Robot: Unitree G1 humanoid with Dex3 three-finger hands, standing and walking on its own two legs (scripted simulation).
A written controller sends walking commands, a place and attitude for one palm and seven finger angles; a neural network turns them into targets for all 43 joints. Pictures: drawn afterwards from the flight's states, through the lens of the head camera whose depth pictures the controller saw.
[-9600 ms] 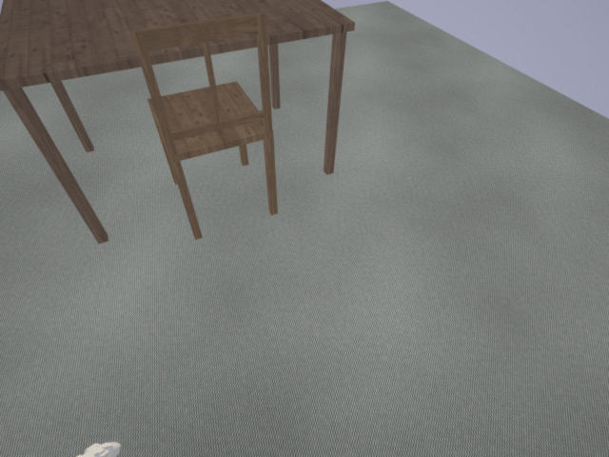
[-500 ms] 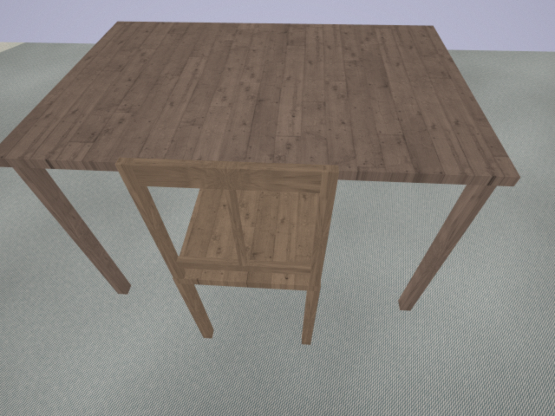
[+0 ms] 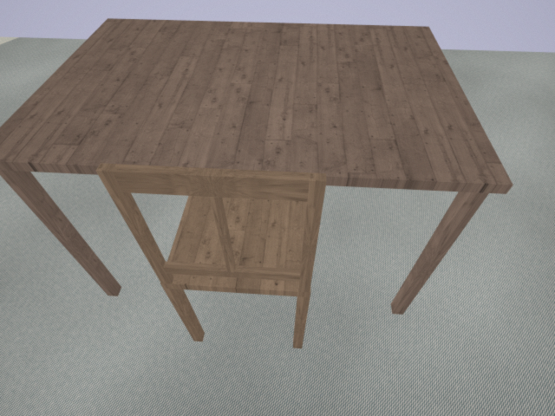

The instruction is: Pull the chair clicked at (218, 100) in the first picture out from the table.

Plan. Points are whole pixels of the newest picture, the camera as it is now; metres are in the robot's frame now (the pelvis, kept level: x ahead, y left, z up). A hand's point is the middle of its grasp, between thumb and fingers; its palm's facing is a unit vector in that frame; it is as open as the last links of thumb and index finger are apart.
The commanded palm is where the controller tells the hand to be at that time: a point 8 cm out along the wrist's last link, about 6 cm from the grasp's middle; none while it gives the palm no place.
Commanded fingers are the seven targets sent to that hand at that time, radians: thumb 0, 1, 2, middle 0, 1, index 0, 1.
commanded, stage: come to a stop and stand still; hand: left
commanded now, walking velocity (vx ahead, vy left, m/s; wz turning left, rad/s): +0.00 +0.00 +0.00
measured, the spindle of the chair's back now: (224, 236) +0.47 +0.14 -0.10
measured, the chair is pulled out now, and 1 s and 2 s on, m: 0.00 0.00 0.00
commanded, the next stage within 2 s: look again from close up in 0.20 s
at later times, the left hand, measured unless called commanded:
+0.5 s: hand out of the picture +0.02 +0.16 -0.17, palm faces +0.02 -0.98 -0.21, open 7.3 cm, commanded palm none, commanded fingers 0.00 0.90 0.90 -0.20 -0.30 -0.20 -0.30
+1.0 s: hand out of the picture +0.00 +0.15 -0.17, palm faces +0.03 -0.98 -0.19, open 7.3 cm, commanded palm none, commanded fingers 0.00 0.90 0.90 -0.20 -0.30 -0.20 -0.30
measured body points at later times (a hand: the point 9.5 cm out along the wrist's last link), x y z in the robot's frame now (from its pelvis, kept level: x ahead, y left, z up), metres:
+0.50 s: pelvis +0.00 -0.02 +0.00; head +0.02 -0.02 +0.45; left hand +0.02 +0.21 -0.15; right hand +0.01 -0.24 -0.16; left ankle -0.04 +0.10 -0.74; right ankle +0.01 -0.12 -0.74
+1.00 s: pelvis +0.00 -0.02 +0.00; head +0.01 -0.01 +0.45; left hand +0.00 +0.21 -0.16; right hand +0.00 -0.23 -0.16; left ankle -0.04 +0.10 -0.74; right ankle +0.01 -0.12 -0.74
